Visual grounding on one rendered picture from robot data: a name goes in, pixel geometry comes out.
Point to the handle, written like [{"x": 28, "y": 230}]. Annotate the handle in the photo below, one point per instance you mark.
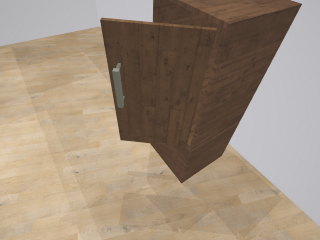
[{"x": 118, "y": 86}]

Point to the cupboard door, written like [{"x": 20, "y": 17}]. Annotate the cupboard door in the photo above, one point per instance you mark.
[{"x": 163, "y": 67}]

